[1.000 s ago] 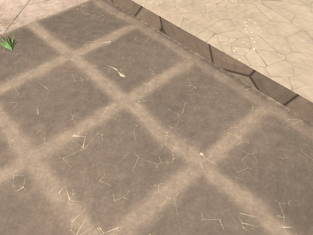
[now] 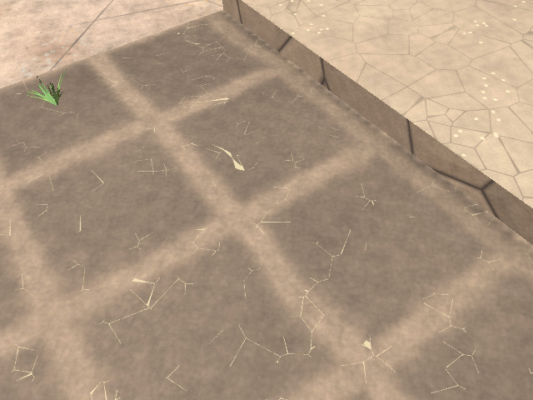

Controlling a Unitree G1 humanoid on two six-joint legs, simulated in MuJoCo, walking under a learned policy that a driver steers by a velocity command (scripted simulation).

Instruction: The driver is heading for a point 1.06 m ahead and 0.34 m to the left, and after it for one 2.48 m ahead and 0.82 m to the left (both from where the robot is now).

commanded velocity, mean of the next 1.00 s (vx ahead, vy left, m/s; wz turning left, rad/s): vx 0.98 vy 0.00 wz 0.67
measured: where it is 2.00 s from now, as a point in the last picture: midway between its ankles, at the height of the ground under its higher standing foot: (125, 189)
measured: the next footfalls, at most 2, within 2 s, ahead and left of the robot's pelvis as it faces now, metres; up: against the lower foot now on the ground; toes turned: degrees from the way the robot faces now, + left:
left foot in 0.16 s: +0.30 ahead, +0.06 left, +0.00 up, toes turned +12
right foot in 0.60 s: +0.78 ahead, +0.05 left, +0.00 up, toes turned +34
